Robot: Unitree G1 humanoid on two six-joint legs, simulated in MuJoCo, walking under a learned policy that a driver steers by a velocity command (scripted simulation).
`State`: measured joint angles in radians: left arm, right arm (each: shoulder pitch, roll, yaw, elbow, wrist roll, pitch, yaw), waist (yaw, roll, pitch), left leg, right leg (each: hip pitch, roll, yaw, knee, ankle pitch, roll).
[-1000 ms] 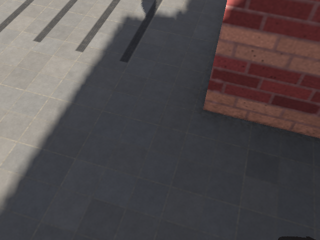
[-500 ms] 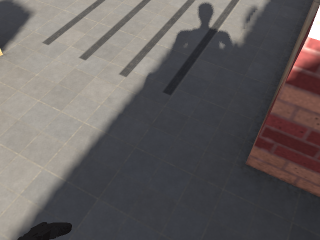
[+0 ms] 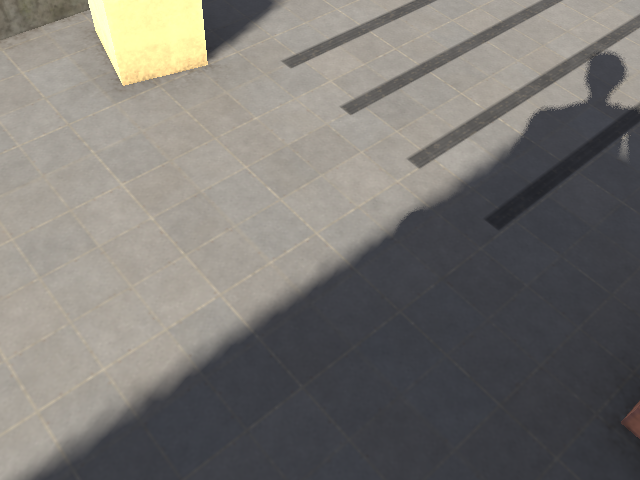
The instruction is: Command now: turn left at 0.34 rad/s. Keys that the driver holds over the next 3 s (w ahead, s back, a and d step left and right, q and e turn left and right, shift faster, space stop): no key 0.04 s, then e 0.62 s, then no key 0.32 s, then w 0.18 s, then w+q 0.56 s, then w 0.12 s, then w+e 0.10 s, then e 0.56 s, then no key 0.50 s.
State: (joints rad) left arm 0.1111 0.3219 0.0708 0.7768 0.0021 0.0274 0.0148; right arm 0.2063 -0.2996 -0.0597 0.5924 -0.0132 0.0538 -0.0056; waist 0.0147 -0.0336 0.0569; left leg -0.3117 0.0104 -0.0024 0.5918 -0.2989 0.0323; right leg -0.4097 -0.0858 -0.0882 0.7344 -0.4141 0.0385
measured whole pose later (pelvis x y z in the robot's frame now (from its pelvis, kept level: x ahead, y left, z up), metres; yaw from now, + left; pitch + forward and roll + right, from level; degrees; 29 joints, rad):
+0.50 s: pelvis -0.01 -0.01 +0.00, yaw -9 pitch +1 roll +1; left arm 0.20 0.30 0.06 0.78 0.01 0.03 0.00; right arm 0.10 -0.30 -0.08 0.71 -0.01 0.03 -0.05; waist 0.03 0.03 0.05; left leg -0.41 0.00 0.02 0.92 -0.51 -0.03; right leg -0.24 0.02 -0.01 0.56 -0.34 -0.05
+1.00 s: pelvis -0.01 +0.03 +0.01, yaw -21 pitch +0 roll +0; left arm 0.14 0.31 0.06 0.76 0.00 0.04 0.04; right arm 0.17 -0.24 -0.04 0.75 -0.02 -0.03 -0.01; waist 0.00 -0.04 0.04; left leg -0.24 -0.02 -0.02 0.46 -0.23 0.01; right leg -0.34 0.03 0.11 0.83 -0.52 0.07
